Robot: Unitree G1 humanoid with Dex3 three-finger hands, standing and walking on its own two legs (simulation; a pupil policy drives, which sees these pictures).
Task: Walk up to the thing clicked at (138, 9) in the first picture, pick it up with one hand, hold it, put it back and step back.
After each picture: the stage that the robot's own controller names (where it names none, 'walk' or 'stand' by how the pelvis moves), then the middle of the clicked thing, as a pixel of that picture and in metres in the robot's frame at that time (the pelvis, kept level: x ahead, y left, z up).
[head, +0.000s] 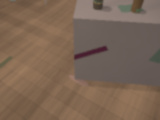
stand; (137, 3) +1.04 -0.33 -0.03
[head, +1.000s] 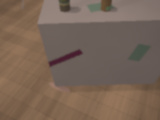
rise first; (106, 0) +0.98 -0.06 +0.00
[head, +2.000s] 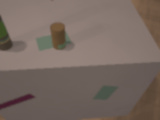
walk; (58, 36) +0.61 +0.18 -0.01
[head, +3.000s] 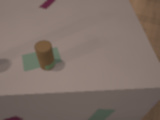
stand; (45, 56) +0.49 +0.19 -0.01
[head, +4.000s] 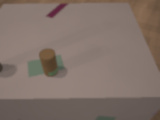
stand; (49, 63) +0.49 +0.18 -0.03
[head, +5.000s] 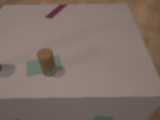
stand; (47, 62) +0.50 +0.19 -0.03
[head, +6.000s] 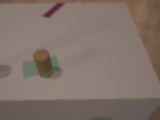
stand; (43, 64) +0.48 +0.20 -0.03
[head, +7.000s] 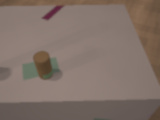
stand; (43, 65) +0.48 +0.20 -0.03
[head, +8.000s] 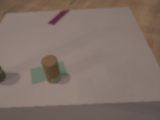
rise first; (51, 69) +0.46 +0.19 -0.03
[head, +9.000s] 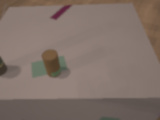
go down; (52, 63) +0.48 +0.20 -0.03
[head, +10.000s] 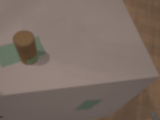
go down; (26, 48) +0.48 +0.18 +0.00
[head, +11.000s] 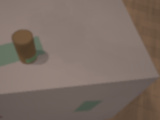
approach; (25, 47) +0.48 +0.19 +0.01
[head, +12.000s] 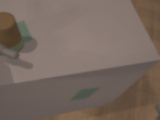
close in; (8, 34) +0.49 +0.20 +0.05
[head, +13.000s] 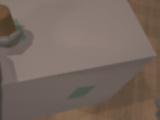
lift; (3, 27) +0.51 +0.19 +0.06
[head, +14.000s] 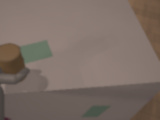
lift; (12, 64) +0.38 +0.23 +0.08
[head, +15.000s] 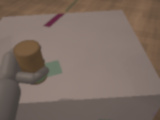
lift; (32, 63) +0.33 +0.17 +0.18
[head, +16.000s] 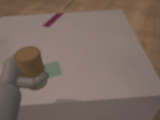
hold; (32, 68) +0.33 +0.17 +0.16
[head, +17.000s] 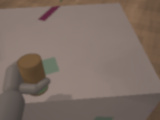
hold; (33, 75) +0.33 +0.17 +0.11
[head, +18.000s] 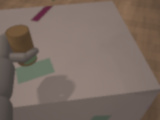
crouch; (22, 46) +0.42 +0.20 +0.15
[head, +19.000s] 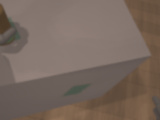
lower; out of the picture +0.52 +0.20 +0.04
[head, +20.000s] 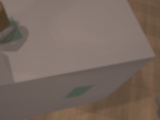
lower; out of the picture +0.52 +0.20 +0.06
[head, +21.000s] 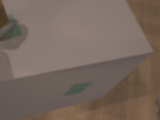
lower; out of the picture +0.53 +0.20 +0.06
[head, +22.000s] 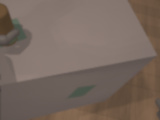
lower; (1, 26) +0.51 +0.20 +0.06
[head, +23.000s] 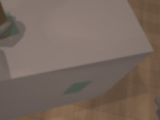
rest; out of the picture +0.53 +0.20 +0.06
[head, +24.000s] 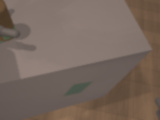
withdraw; (0, 21) +0.54 +0.18 +0.06
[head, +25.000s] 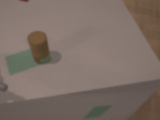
sink last; (39, 48) +0.50 +0.16 +0.02
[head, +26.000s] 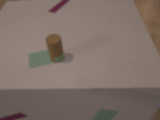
stand; (55, 48) +0.55 +0.18 +0.01
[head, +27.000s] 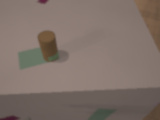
stand; (48, 46) +0.51 +0.17 +0.02
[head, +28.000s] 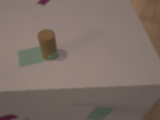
stand; (48, 45) +0.53 +0.18 +0.02
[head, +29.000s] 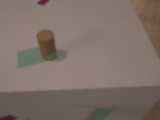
stand; (47, 46) +0.52 +0.18 +0.03
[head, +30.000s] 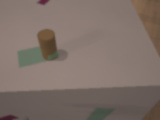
stand; (48, 45) +0.52 +0.18 +0.03
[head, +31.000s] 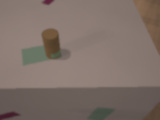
stand; (51, 44) +0.53 +0.17 +0.02
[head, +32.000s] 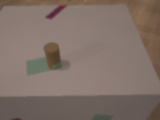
walk; (53, 56) +0.54 +0.18 -0.03
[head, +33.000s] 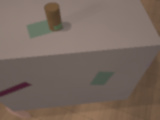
walk; (53, 17) +0.67 +0.19 -0.01
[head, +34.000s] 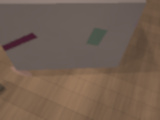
walk; out of the picture +1.00 +0.18 +0.00
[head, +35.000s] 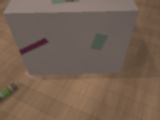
stand; out of the picture +1.16 +0.17 -0.01
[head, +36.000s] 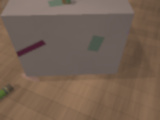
stand; out of the picture +1.16 +0.17 -0.03
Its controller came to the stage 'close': yes
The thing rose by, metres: 0.22
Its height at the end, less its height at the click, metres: +0.00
